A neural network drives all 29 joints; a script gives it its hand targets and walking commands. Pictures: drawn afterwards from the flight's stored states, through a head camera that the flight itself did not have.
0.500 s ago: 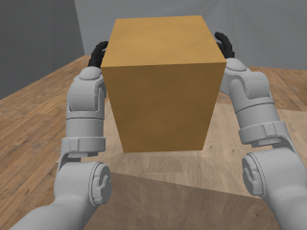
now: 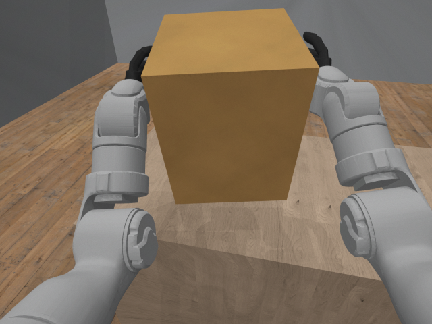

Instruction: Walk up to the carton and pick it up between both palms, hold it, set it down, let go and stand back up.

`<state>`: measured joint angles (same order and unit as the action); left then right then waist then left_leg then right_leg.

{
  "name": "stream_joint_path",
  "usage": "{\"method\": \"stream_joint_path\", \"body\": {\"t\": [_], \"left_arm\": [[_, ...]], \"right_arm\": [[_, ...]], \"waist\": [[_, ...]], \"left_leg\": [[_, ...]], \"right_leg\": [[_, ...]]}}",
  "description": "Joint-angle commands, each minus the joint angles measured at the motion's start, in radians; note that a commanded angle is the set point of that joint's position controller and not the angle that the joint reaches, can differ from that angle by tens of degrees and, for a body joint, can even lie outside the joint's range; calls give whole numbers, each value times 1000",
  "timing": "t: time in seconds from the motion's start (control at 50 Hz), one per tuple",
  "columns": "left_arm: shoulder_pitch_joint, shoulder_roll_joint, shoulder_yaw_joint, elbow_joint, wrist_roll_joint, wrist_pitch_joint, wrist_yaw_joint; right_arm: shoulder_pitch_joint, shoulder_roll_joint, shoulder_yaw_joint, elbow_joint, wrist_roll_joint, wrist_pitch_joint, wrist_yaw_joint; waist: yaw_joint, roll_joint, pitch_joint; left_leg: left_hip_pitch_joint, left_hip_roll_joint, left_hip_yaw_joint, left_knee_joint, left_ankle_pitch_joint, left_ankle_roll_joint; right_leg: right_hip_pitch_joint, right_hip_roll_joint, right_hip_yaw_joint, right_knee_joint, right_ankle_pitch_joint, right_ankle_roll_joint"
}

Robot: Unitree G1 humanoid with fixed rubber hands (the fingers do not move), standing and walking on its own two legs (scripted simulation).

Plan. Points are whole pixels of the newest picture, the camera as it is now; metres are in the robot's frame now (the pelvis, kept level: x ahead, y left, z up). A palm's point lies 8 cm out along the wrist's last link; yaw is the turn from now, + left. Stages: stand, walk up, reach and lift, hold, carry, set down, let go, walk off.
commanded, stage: hold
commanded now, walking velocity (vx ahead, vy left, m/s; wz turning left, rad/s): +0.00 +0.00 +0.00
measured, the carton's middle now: (227, 110) +0.38 -0.01 +0.28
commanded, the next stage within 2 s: none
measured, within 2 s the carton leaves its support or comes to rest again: neither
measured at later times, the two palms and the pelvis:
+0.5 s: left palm (116, 95) +0.31 +0.15 +0.34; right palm (326, 82) +0.32 -0.15 +0.35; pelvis -0.03 +0.00 +0.00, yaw +0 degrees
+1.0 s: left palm (130, 79) +0.37 +0.14 +0.34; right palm (321, 69) +0.36 -0.15 +0.35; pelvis +0.00 +0.00 +0.00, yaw +0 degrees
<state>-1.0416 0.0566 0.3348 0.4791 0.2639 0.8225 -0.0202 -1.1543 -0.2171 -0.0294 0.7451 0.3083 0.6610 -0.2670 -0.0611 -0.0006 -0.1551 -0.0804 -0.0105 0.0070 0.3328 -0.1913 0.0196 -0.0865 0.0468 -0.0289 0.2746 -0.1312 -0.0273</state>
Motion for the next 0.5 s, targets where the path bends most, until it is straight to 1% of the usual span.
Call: {"method": "stream_joint_path", "body": {"t": [0.0, 0.02, 0.04, 0.06, 0.08, 0.1, 0.12, 0.14, 0.16, 0.18, 0.2, 0.22, 0.24, 0.26, 0.28, 0.3, 0.32, 0.34, 0.36, 0.38, 0.4, 0.42, 0.44, 0.46, 0.48], "left_arm": [[-436, -420, -208, -262, -66, 35, -201], [-417, -403, -185, -262, -46, 56, -218], [-436, -402, -162, -256, -39, 70, -236], [-447, -396, -178, -246, -43, 82, -255], [-483, -392, -187, -241, -55, 89, -272], [-511, -376, -166, -245, -50, 91, -277], [-509, -386, -192, -279, -65, 104, -284], [-552, -457, -268, -309, -103, 104, -281], [-590, -486, -300, -375, -127, 97, -269], [-615, -518, -339, -394, -158, 90, -258], [-674, -524, -377, -444, -184, 79, -245], [-699, -534, -405, -497, -212, 62, -227], [-730, -539, -415, -496, -226, 47, -209], [-726, -548, -419, -446, -233, 35, -194], [-772, -556, -422, -435, -241, 23, -182], [-778, -530, -370, -333, -197, 23, -174], [-771, -538, -363, -288, -213, 12, -170], [-795, -529, -365, -292, -218, 3, -167], [-770, -518, -307, -169, -175, 4, -173], [-813, -521, -299, -168, -174, -5, -176], [-799, -503, -283, -112, -159, -7, -183], [-802, -477, -245, -57, -135, -9, -188], [-750, -435, -168, 88, -96, -3, -207], [-793, -437, -168, 86, -84, -14, -227], [-765, -413, -134, 96, -55, -3, -235]], "right_arm": [[-468, 684, 335, -276, 266, 5, 77], [-475, 663, 332, -290, 273, 20, 74], [-470, 649, 306, -272, 267, 43, 66], [-498, 630, 294, -305, 262, 53, 59], [-506, 595, 256, -263, 265, 67, 62], [-542, 610, 268, -295, 262, 63, 67], [-524, 598, 252, -283, 265, 73, 63], [-514, 564, 209, -283, 254, 69, 67], [-548, 592, 244, -360, 279, 60, 72], [-568, 586, 231, -371, 288, 49, 78], [-574, 585, 236, -370, 295, 49, 85], [-592, 622, 264, -425, 315, 34, 89], [-654, 641, 276, -476, 310, 16, 90], [-685, 659, 282, -480, 300, 11, 95], [-695, 679, 247, -441, 273, 2, 104], [-713, 688, 232, -339, 245, 3, 116], [-698, 687, 204, -316, 216, -1, 127], [-694, 684, 179, -285, 184, -9, 138], [-687, 683, 145, -184, 145, -7, 149], [-712, 690, 123, -162, 133, -20, 159], [-709, 684, 97, -130, 112, -25, 168], [-698, 645, 57, -70, 87, -22, 176], [-676, 621, 32, 12, 50, -16, 184], [-711, 602, -4, 8, 34, -33, 190], [-679, 575, -3, 39, 27, -18, 190]], "waist": [[-31, -27, -351], [-26, -31, -321], [-34, -20, -274], [-46, -3, -254], [-47, 18, -214], [-20, -8, -215], [-35, 18, -218], [-105, 67, -226], [-76, 86, -309], [-109, 109, -329], [-118, 134, -364], [-102, 125, -448], [-104, 113, -494], [-90, 84, -451], [-91, 95, -455], [-47, 102, -372], [-64, 70, -310], [-59, 62, -303], [-51, 47, -205], [-49, 60, -203], [-39, 61, -159], [-42, 68, -125], [-33, 20, -13], [-49, 40, -31], [-30, 39, 2]], "left_leg": [[41, -37, -41, 27, 416, -48], [54, -30, -41, 7, 391, -56], [22, -41, -35, -4, 350, -54], [24, -42, -29, -7, 338, -60], [4, -31, -30, -23, 297, -72], [1, -32, -23, -18, 301, -63], [8, -31, -23, -33, 320, -80], [0, -16, -38, -28, 318, -109], [8, -19, -38, -13, 373, -122], [25, -14, -50, 0, 383, -128], [27, -8, -57, 12, 415, -141], [39, -13, -58, 34, 443, -136], [47, -15, -65, 39, 415, -121], [29, -12, -73, 38, 391, -111], [10, -12, -65, 26, 308, -102], [-44, -9, -62, -10, 190, -84], [-68, 7, -68, -32, 99, -73], [-114, 15, -71, -60, 11, -63], [-153, 21, -67, -95, -99, -47], [-189, 27, -64, -115, -159, -40], [-203, 29, -59, -119, -173, -34], [-227, 31, -63, -132, -217, -26], [-265, 29, -57, -154, -285, -5], [-295, 48, -61, -169, -307, 0], [-289, 44, -49, -175, -288, 2]], "right_leg": [[406, -9, 79, 92, 741, 94], [379, -14, 83, 92, 740, 104], [377, -18, 87, 80, 711, 99], [361, -20, 82, 71, 690, 101], [322, -11, 84, 59, 570, 81], [310, -10, 81, 53, 520, 78], [312, 4, 62, 61, 506, 76], [287, 20, 51, 59, 463, 58], [304, 31, 42, 83, 489, 50], [287, 34, 42, 72, 489, 46], [287, 46, 35, 74, 457, 38], [320, 45, 37, 81, 483, 38], [313, 38, 37, 76, 462, 45], [288, 46, 22, 71, 397, 45], [251, 38, 30, 53, 312, 41], [205, 33, 23, 44, 185, 42], [169, 30, 33, 28, 112, 34], [161, 27, 32, 28, 61, 36], [142, 17, 24, 19, -33, 38], [142, 18, 24, 23, -85, 40], [124, 12, 33, 17, -106, 35], [102, 10, 38, 7, -182, 34], [99, 0, 40, -15, -243, 30], [134, 3, 43, -4, -249, 31], [148, 5, 43, -6, -254, 26]]}}
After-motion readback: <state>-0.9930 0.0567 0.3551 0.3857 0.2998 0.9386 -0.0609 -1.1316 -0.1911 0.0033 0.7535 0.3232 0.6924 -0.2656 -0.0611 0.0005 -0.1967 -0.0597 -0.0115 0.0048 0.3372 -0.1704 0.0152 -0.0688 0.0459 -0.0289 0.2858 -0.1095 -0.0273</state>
